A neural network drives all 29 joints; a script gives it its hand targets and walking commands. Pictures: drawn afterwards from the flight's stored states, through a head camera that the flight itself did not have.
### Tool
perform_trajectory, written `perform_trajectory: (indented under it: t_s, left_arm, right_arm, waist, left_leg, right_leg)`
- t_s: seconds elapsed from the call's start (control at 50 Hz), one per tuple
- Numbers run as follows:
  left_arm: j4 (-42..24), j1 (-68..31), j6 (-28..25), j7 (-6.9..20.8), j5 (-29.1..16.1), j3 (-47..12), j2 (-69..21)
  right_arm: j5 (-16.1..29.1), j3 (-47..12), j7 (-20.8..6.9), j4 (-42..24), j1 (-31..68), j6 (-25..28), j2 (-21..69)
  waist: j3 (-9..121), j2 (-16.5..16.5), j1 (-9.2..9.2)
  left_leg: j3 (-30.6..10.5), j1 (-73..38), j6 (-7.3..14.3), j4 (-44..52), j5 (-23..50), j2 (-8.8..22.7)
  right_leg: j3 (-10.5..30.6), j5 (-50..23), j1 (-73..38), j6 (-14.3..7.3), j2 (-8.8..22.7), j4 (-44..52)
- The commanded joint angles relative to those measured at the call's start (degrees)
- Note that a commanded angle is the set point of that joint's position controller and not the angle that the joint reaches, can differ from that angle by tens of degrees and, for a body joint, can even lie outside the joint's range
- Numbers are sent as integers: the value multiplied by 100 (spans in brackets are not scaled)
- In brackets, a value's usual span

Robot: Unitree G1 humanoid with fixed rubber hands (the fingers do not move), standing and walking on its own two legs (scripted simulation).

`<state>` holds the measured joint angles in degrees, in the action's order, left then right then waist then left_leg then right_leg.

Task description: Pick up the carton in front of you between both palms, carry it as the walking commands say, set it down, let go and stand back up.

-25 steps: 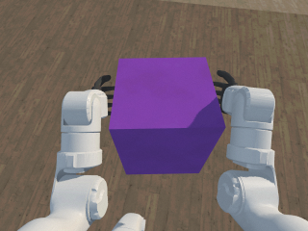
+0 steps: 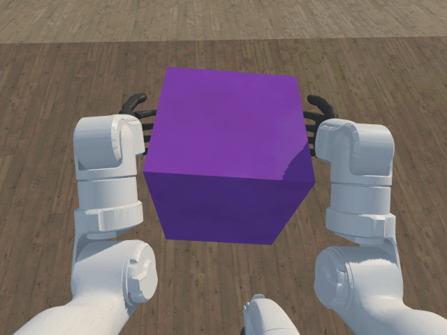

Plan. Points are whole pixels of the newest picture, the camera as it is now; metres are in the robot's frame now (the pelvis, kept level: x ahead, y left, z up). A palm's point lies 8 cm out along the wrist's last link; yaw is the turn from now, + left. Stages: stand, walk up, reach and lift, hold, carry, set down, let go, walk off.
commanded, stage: carry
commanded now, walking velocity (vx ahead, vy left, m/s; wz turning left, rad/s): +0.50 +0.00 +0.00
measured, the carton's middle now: (225, 165) +0.39 -0.03 +0.09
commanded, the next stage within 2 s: none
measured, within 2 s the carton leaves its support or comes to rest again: neither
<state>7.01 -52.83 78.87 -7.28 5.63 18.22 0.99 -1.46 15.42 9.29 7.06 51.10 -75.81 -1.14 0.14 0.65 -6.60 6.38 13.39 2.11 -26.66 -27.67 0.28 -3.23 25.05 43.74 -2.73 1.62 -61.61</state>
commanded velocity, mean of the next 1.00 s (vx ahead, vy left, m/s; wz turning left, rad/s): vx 0.50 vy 0.00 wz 0.00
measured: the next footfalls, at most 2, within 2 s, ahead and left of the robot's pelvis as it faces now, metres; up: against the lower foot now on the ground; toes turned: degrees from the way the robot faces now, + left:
right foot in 0.08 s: +0.25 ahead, -0.11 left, +0.04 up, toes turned -6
left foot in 0.46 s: +0.48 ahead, +0.10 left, +0.08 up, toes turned +7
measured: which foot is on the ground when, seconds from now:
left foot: down 0.00-0.12, up 0.14-0.44, down 0.46-0.86, up 0.88-1.00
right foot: up 0.00-0.06, down 0.08-0.50, up 0.52-0.84, down 0.86-1.00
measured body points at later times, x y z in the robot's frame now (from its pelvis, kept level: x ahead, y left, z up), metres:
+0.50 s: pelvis +0.32 +0.00 +0.04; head +0.34 +0.00 +0.48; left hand +0.71 +0.18 +0.21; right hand +0.73 -0.13 +0.22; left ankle +0.44 +0.09 -0.66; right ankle +0.21 -0.11 -0.68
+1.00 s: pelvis +0.63 -0.02 +0.10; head +0.65 -0.01 +0.55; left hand +1.00 +0.17 +0.25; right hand +1.04 -0.13 +0.25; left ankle +0.53 +0.08 -0.51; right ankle +0.68 -0.09 -0.61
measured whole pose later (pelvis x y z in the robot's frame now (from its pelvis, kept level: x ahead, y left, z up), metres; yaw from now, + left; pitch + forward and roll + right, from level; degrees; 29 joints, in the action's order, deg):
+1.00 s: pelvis +0.63 -0.02 +0.10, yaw +1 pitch +4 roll -1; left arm 13.0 -50.5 77.1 -9.0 4.7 13.4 0.2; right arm -4.9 17.1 6.9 14.4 51.9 -77.4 -2.8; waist 1.2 0.7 5.3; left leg 0.2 30.2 1.9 -76.4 -28.3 0.0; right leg -8.6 24.2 26.6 -4.0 -1.3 -37.4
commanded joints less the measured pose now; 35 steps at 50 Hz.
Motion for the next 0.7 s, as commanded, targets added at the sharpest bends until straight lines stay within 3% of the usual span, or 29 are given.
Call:
perform_trajectory:
  t_s: [0.0,0.02,0.04,0.06,0.08,0.1,0.12,0.14,0.16,0.18,0.22,0.24,0.3,0.34,0.38,0.4,0.42,0.44,0.46,0.48,0.5,0.52,0.54,0.56,0.6,0.68]
  left_arm:
    - [-42,-3833,-225,865,-1829,-2944,-5347]
    - [84,-3788,-210,887,-1850,-2970,-5381]
    - [244,-3689,-212,921,-1864,-2980,-5445]
    - [409,-3662,-234,961,-1882,-2964,-5507]
    - [554,-3496,-258,1020,-1936,-2947,-5596]
    - [602,-3592,-330,1051,-1955,-2947,-5551]
    - [386,-3761,-359,1101,-2143,-3054,-5766]
    - [83,-4105,-330,1159,-2400,-3167,-6016]
    - [-226,-4473,-345,1203,-2683,-3376,-6284]
    - [-529,-4822,-367,1245,-2963,-3552,-6474]
    - [-999,-5310,-396,1291,-3349,-3759,-6706]
    - [-1123,-5410,-398,1307,-3442,-3801,-6742]
    - [-1231,-5411,-346,1338,-3550,-3783,-6633]
    - [-1023,-5159,-283,1349,-3468,-3717,-6503]
    - [-689,-4913,-240,1371,-3324,-3637,-6382]
    - [-498,-4801,-230,1384,-3252,-3583,-6336]
    - [-305,-4713,-224,1396,-3193,-3530,-6321]
    - [-139,-4631,-221,1410,-3132,-3481,-6328]
    - [-54,-4597,-243,1422,-2999,-3393,-6256]
    - [82,-4511,-192,1454,-2912,-3286,-6307]
    - [132,-4696,-214,1441,-2813,-3279,-6276]
    - [172,-4671,-248,1397,-2696,-3165,-6308]
    - [147,-4531,-266,1340,-2571,-3050,-6194]
    - [134,-4375,-278,1277,-2462,-2984,-6144]
    - [-28,-4207,-297,1150,-2296,-2881,-6014]
    - [-244,-4167,-280,925,-2060,-2851,-5667]
  right_arm:
    - [2830,-3309,-1628,-388,4803,-75,6389]
    - [2768,-3256,-1644,-202,4722,-80,6354]
    - [2697,-3193,-1658,-26,4635,-82,6339]
    - [2614,-3141,-1673,168,4475,-84,6353]
    - [2532,-3088,-1689,260,4523,-73,6287]
    - [2455,-3016,-1717,315,4484,-89,6359]
    - [2357,-2911,-1716,277,4669,-62,6230]
    - [2290,-2866,-1674,316,4561,-51,6347]
    - [2188,-2776,-1612,223,4459,-33,6277]
    - [2087,-2707,-1537,153,4342,-32,6235]
    - [1852,-2574,-1379,-40,4205,-20,6031]
    - [1765,-2563,-1313,-141,4172,-12,5909]
    - [1563,-2578,-1160,-346,4127,-32,5596]
    - [1442,-2585,-1117,-231,3959,-88,5440]
    - [1394,-2623,-1138,9,3824,-140,5389]
    - [1410,-2639,-1172,155,3816,-156,5417]
    - [1439,-2645,-1216,340,3795,-155,5488]
    - [1486,-2632,-1263,558,3672,-132,5567]
    - [1555,-2593,-1315,698,3581,-88,5590]
    - [1603,-2624,-1352,812,3501,-33,5626]
    - [1794,-2721,-1411,665,3722,-13,5864]
    - [2013,-2851,-1455,316,4103,-16,6045]
    - [2290,-3052,-1503,2,4483,-6,6338]
    - [2548,-3193,-1538,-287,4862,18,6526]
    - [2934,-3371,-1587,-710,5411,47,6771]
    - [3051,-3345,-1613,-911,5448,-20,6636]
  waist:
    - [2486,755,270]
    - [2494,876,363]
    - [2647,830,623]
    - [3019,571,939]
    - [3646,191,1306]
    - [4139,-1555,1291]
    - [3586,-1649,1324]
    - [3214,-971,1262]
    - [3066,-232,1303]
    - [3013,-39,1209]
    - [3101,-295,1059]
    - [3088,-415,1035]
    - [2889,-550,1101]
    - [2779,-645,1127]
    - [2667,-838,1106]
    - [2636,-940,999]
    - [2746,-903,734]
    - [3111,-641,352]
    - [3653,-122,13]
    - [4185,1592,6]
    - [3712,1662,-15]
    - [3233,924,129]
    - [3048,153,113]
    - [2962,-129,198]
    - [3048,160,355]
    - [2875,436,293]
  left_leg:
    - [-1077,-1558,902,711,2569,1305]
    - [-835,-1309,791,560,3027,1271]
    - [-524,-945,662,6,3951,1218]
    - [-77,-477,396,-959,4886,1033]
    - [61,387,126,-2190,3946,880]
    - [9,2027,-261,-3922,1753,92]
    - [-567,3040,-241,-5121,-359,-412]
    - [-914,3513,-82,-5803,-251,-152]
    - [-924,3662,-20,-5986,-82,-3]
    - [-931,3722,24,-5800,52,118]
    - [-854,3488,99,-5246,194,245]
    - [-739,3469,115,-5085,149,238]
    - [-504,3596,80,-4186,162,343]
    - [-357,3048,43,-2988,382,364]
    - [144,2201,35,-1978,516,68]
    - [490,1636,85,-1640,481,-155]
    - [790,730,156,-1246,720,-431]
    - [993,-617,245,-774,997,-651]
    - [49,-2341,423,-737,677,-66]
    - [-3469,-3276,1338,142,-437,1597]
    - [-4776,-3426,1700,831,736,1872]
    - [-4224,-3192,1716,432,1792,1892]
    - [-3559,-2868,1582,58,2842,1785]
    - [-3051,-2644,1313,-33,2978,1642]
    - [-2530,-2403,975,164,2177,1439]
    - [-2119,-2332,1178,529,1824,1497]
  right_leg:
    - [-506,-244,-666,-18,-129,1522]
    - [-866,-250,-1319,-90,-363,1866]
    - [-1222,-523,-2367,-168,-636,2180]
    - [-1303,-832,-3826,-300,-794,2589]
    - [-332,-455,-5449,-462,-215,2691]
    - [3289,445,-6447,-1415,1498,3601]
    - [4495,-788,-6373,-1756,1751,4205]
    - [3836,-1735,-6146,-1699,1715,3773]
    - [3140,-2710,-5866,-1547,1592,3404]
    - [2688,-2775,-5646,-1298,1465,3358]
    - [2206,-1925,-5366,-1013,1298,3577]
    - [2116,-1780,-5284,-1027,1307,3667]
    - [1750,-1774,-5152,-1166,1357,3931]
    - [1228,-1953,-4827,-1071,1252,4036]
    - [755,-2275,-4476,-908,1130,4061]
    - [572,-2594,-4269,-810,1103,3943]
    - [289,-3414,-3980,-667,1027,3432]
    - [-233,-4299,-3608,-406,819,2452]
    - [-367,-3483,-2627,-94,704,1243]
    - [-329,-1488,-1153,262,-50,-357]
    - [215,541,-6,210,-562,-1511]
    - [472,466,524,90,-328,-2258]
    - [485,308,669,49,-150,-2485]
    - [537,188,698,-2,-13,-2251]
    - [488,-34,421,-61,59,-1625]
    - [155,79,680,-15,86,-728]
